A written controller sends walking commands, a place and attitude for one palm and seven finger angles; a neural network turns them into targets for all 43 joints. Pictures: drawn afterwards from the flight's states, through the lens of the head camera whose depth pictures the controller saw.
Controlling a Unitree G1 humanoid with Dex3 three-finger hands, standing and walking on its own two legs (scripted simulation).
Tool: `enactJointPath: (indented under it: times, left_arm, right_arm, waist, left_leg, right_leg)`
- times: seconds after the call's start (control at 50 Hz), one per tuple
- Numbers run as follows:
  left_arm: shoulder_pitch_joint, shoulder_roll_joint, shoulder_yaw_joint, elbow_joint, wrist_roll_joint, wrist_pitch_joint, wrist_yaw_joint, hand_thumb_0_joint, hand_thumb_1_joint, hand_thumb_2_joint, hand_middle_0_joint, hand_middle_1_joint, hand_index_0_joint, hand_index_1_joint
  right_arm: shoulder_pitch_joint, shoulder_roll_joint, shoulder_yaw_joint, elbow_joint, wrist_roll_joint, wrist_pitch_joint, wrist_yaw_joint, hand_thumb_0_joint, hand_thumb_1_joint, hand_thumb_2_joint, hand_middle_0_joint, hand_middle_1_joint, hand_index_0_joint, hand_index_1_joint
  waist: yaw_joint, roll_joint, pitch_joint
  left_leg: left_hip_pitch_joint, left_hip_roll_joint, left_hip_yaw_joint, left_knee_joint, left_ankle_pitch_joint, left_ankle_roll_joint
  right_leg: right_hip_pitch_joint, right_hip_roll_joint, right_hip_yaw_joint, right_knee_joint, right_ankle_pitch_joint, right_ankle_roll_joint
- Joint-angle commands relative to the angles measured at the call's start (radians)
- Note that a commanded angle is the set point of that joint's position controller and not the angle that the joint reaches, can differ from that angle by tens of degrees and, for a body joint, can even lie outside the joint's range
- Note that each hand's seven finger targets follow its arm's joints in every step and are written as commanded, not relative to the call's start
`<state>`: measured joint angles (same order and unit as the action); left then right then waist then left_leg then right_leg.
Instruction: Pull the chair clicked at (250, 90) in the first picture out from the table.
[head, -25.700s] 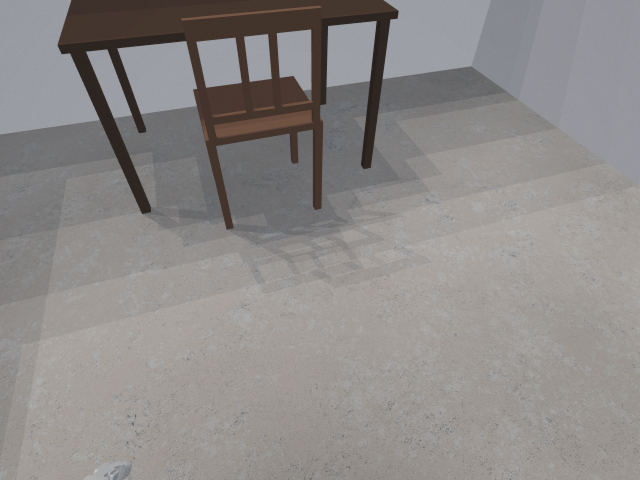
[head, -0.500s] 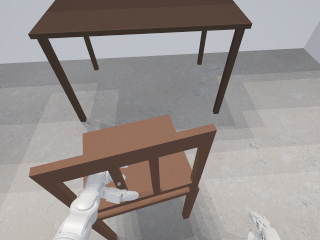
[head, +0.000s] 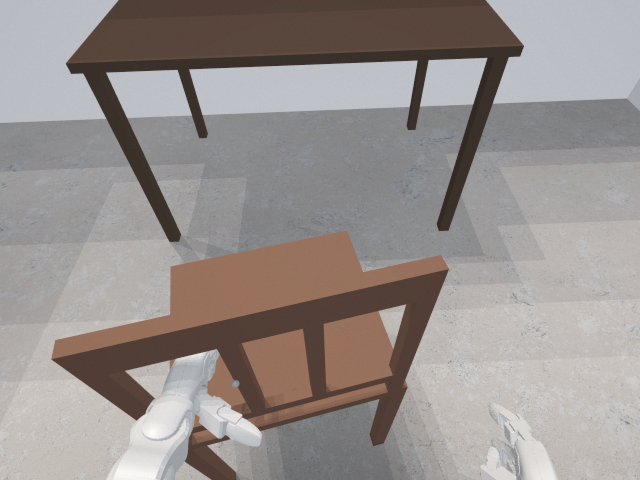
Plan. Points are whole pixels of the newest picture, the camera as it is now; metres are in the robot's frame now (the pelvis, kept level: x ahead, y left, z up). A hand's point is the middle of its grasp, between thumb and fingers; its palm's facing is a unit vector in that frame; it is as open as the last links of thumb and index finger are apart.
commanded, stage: draw the fingers out of the gap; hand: left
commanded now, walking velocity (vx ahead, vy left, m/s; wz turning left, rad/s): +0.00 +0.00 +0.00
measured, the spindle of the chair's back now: (245, 377) +0.28 +0.12 -0.07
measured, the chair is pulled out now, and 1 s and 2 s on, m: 0.61 0.61 0.61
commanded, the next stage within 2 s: draw the hand back to the body in 0.76 s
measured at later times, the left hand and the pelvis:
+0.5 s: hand (223, 458) +0.17 +0.12 -0.03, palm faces -0.11 -0.99 -0.14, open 17.5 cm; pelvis -0.01 +0.00 -0.01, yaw +1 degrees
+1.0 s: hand out of the picture +0.13 +0.14 +0.00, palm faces +0.05 -1.00 -0.04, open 17.5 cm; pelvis -0.02 +0.00 -0.03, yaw +2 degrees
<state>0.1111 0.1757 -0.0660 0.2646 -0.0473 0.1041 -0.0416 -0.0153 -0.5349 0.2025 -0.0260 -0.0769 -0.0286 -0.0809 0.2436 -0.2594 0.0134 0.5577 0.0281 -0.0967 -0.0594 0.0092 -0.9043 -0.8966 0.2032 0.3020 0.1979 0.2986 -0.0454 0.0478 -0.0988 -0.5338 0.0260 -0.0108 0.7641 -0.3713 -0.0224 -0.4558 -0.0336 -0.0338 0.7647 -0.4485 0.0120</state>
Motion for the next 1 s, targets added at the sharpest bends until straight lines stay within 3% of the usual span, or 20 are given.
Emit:
enactJointPath:
  times: [0.0, 0.08, 0.1, 0.18, 0.22, 0.28, 0.32, 0.38, 0.42, 0.52, 0.66, 0.68, 0.74, 0.86, 0.88, 0.9, 0.92, 0.98]
  left_arm:
    - [-0.116, 0.139, 0.1, -0.234, 0.001, -0.041, 0.009, 0.0, -0.55, 0.2, 0.0, 0.0, 0.0, 0.0]
    - [0.022, 0.129, 0.092, -0.312, -0.01, -0.048, 0.007, 0.0, -0.55, 0.2, 0.0, 0.0, 0.0, 0.0]
    - [0.036, 0.124, 0.085, -0.328, -0.012, -0.049, 0.005, 0.0, -0.55, 0.2, 0.0, 0.0, 0.0, 0.0]
    - [0.127, 0.099, 0.043, -0.369, -0.005, -0.045, -0.011, 0.0, -0.55, 0.2, 0.0, 0.0, 0.0, 0.0]
    - [0.165, 0.082, 0.019, -0.395, -0.009, -0.042, -0.015, 0.0, -0.55, 0.2, 0.0, 0.0, 0.0, 0.0]
    - [0.189, 0.099, 0.023, -0.448, -0.009, -0.048, -0.011, 0.0, -0.55, 0.2, 0.0, 0.0, 0.0, 0.0]
    - [0.237, 0.072, -0.003, -0.48, -0.003, -0.053, -0.005, 0.0, -0.55, 0.2, 0.0, 0.0, 0.0, 0.0]
    - [0.245, 0.105, 0.017, -0.503, 0.012, -0.054, 0.013, 0.0, -0.55, 0.2, 0.0, 0.0, 0.0, 0.0]
    - [0.281, 0.085, -0.002, -0.519, 0.021, -0.055, 0.021, 0.0, -0.55, 0.2, 0.0, 0.0, 0.0, 0.0]
    - [0.315, 0.096, -0.006, -0.551, 0.031, -0.038, 0.024, 0.0, -0.55, 0.2, 0.0, 0.0, 0.0, 0.0]
    - [0.433, 0.062, -0.038, -0.609, 0.017, -0.015, 0.013, 0.0, -0.55, 0.2, 0.0, 0.0, 0.0, 0.0]
    - [0.45, 0.09, -0.011, -0.604, 0.017, -0.011, 0.014, 0.0, -0.55, 0.2, 0.0, 0.0, 0.0, 0.0]
    - [0.491, 0.095, 0.004, -0.62, 0.016, -0.012, 0.011, 0.0, -0.55, 0.2, 0.0, 0.0, 0.0, 0.0]
    - [0.574, 0.101, 0.011, -0.679, 0.015, -0.037, -0.007, 0.0, -0.55, 0.2, 0.0, 0.0, 0.0, 0.0]
    - [0.476, 0.015, 0.048, -0.825, -0.11, -0.172, -0.001, 0.0, -0.55, 0.2, 0.0, 0.0, 0.0, 0.0]
    - [0.524, 0.06, 0.077, -0.769, -0.099, -0.233, 0.002, 0.0, -0.55, 0.2, 0.0, 0.0, 0.0, 0.0]
    - [0.565, 0.055, 0.082, -0.763, -0.102, -0.263, 0.0, 0.0, -0.55, 0.2, 0.0, 0.0, 0.0, 0.0]
    - [0.523, 0.082, 0.122, -0.815, -0.124, -0.373, -0.004, 0.0, -0.55, 0.2, 0.0, 0.0, 0.0, 0.0]
  right_arm:
    - [-0.047, -0.114, -0.045, -0.161, 0.002, -0.044, -0.01, 0.0, -0.9, -0.9, 0.2, 0.3, 0.2, 0.3]
    - [-0.053, -0.104, -0.042, -0.185, 0.002, -0.052, -0.011, 0.0, -0.9, -0.9, 0.2, 0.3, 0.2, 0.3]
    - [-0.051, -0.1, -0.041, -0.187, 0.004, -0.054, -0.011, 0.0, -0.9, -0.9, 0.2, 0.3, 0.2, 0.3]
    - [-0.056, -0.102, -0.043, -0.198, 0.004, -0.063, -0.011, 0.0, -0.9, -0.9, 0.2, 0.3, 0.2, 0.3]
    - [-0.052, -0.101, -0.043, -0.208, 0.006, -0.074, -0.015, 0.0, -0.9, -0.9, 0.2, 0.3, 0.2, 0.3]
    - [-0.053, -0.103, -0.045, -0.208, 0.003, -0.089, -0.022, 0.0, -0.9, -0.9, 0.2, 0.3, 0.2, 0.3]
    - [-0.048, -0.095, -0.044, -0.218, 0.003, -0.097, -0.025, 0.0, -0.9, -0.9, 0.2, 0.3, 0.2, 0.3]
    - [-0.052, -0.094, -0.043, -0.212, 0.0, -0.101, -0.03, 0.0, -0.9, -0.9, 0.2, 0.3, 0.2, 0.3]
    - [-0.054, -0.084, -0.039, -0.223, 0.0, -0.102, -0.03, 0.0, -0.9, -0.9, 0.2, 0.3, 0.2, 0.3]
    - [-0.067, -0.081, -0.034, -0.239, 0.001, -0.095, -0.033, 0.0, -0.9, -0.9, 0.2, 0.3, 0.2, 0.3]
    - [-0.081, -0.068, -0.033, -0.26, 0.005, -0.1, -0.038, 0.0, -0.9, -0.9, 0.2, 0.3, 0.2, 0.3]
    - [-0.086, -0.07, -0.037, -0.254, 0.005, -0.098, -0.041, 0.0, -0.9, -0.9, 0.2, 0.3, 0.2, 0.3]
    - [-0.087, -0.062, -0.038, -0.258, 0.006, -0.093, -0.044, 0.0, -0.9, -0.9, 0.2, 0.3, 0.2, 0.3]
    - [-0.087, -0.05, -0.048, -0.261, 0.011, -0.098, -0.053, 0.0, -0.9, -0.9, 0.2, 0.3, 0.2, 0.3]
    - [-0.088, -0.04, -0.046, -0.248, 0.006, -0.125, -0.058, 0.0, -0.9, -0.9, 0.2, 0.3, 0.2, 0.3]
    - [-0.075, -0.044, -0.054, -0.211, 0.005, -0.142, -0.057, 0.0, -0.9, -0.9, 0.2, 0.3, 0.2, 0.3]
    - [-0.069, -0.037, -0.053, -0.208, 0.008, -0.149, -0.054, 0.0, -0.9, -0.9, 0.2, 0.3, 0.2, 0.3]
    - [-0.066, -0.037, -0.066, -0.179, 0.013, -0.17, -0.049, 0.0, -0.9, -0.9, 0.2, 0.3, 0.2, 0.3]
  waist:
    - [0.009, -0.069, -0.206]
    - [0.02, -0.042, -0.222]
    - [0.012, -0.028, -0.207]
    - [0.003, -0.037, -0.161]
    - [-0.007, -0.072, -0.149]
    - [-0.006, -0.063, -0.153]
    - [-0.006, -0.067, -0.159]
    - [-0.005, -0.059, -0.126]
    - [-0.001, -0.054, -0.12]
    - [0.004, -0.033, -0.113]
    - [0.008, -0.072, -0.112]
    - [0.013, -0.074, -0.108]
    - [0.014, -0.094, -0.084]
    - [0.016, -0.042, -0.094]
    - [0.022, -0.077, -0.076]
    - [0.031, -0.04, -0.11]
    - [0.037, -0.044, -0.117]
    - [0.036, -0.012, -0.133]
  left_leg:
    - [0.179, -0.014, 0.017, -0.059, 0.331, 0.052]
    - [0.177, -0.014, 0.024, -0.05, 0.354, 0.053]
    - [0.179, -0.013, 0.024, -0.047, 0.356, 0.052]
    - [0.153, -0.011, 0.014, -0.042, 0.329, 0.053]
    - [0.143, -0.011, 0.008, -0.035, 0.292, 0.055]
    - [0.137, -0.015, -0.003, -0.027, 0.284, 0.056]
    - [0.141, -0.016, -0.005, -0.023, 0.271, 0.056]
    - [0.11, -0.02, -0.014, -0.02, 0.233, 0.056]
    - [0.103, -0.023, -0.015, -0.019, 0.207, 0.056]
    - [0.078, -0.025, -0.019, -0.015, 0.147, 0.055]
    - [0.046, -0.028, -0.02, 0.001, 0.117, 0.058]
    - [0.033, -0.03, -0.021, 0.006, 0.124, 0.059]
    - [0.005, -0.033, -0.018, 0.014, 0.098, 0.059]
    - [-0.008, -0.035, -0.014, 0.041, 0.107, 0.061]
    - [-0.032, -0.042, -0.02, 0.073, 0.126, 0.051]
    - [-0.023, -0.039, -0.015, 0.088, 0.133, 0.049]
    - [-0.023, -0.036, -0.017, 0.084, 0.133, 0.048]
    - [-0.035, -0.031, -0.02, 0.109, 0.149, 0.045]
  right_leg:
    - [0.037, 0.01, -0.033, -0.087, 0.436, -0.014]
    - [0.064, 0.007, -0.031, -0.083, 0.467, -0.017]
    - [0.053, 0.006, -0.031, -0.082, 0.47, -0.015]
    - [0.018, 0.011, -0.041, -0.08, 0.425, -0.017]
    - [-0.006, 0.014, -0.045, -0.08, 0.386, -0.01]
    - [-0.014, 0.014, -0.048, -0.074, 0.366, -0.014]
    - [-0.031, 0.015, -0.053, -0.065, 0.342, -0.012]
    - [-0.055, 0.016, -0.052, -0.063, 0.292, -0.017]
    - [-0.068, 0.016, -0.054, -0.056, 0.261, -0.017]
    - [-0.088, 0.018, -0.05, -0.051, 0.184, -0.02]
    - [-0.093, 0.018, -0.046, -0.056, 0.152, -0.015]
    - [-0.083, 0.017, -0.039, -0.059, 0.162, -0.019]
    - [-0.1, 0.018, -0.036, -0.058, 0.13, -0.015]
    - [-0.12, 0.017, -0.03, -0.04, 0.132, -0.018]
    - [-0.145, 0.033, -0.058, -0.025, 0.148, -0.021]
    - [-0.147, 0.035, -0.048, -0.006, 0.152, -0.026]
    - [-0.146, 0.036, -0.055, 0.001, 0.147, -0.027]
    - [-0.165, 0.038, -0.046, 0.031, 0.151, -0.029]
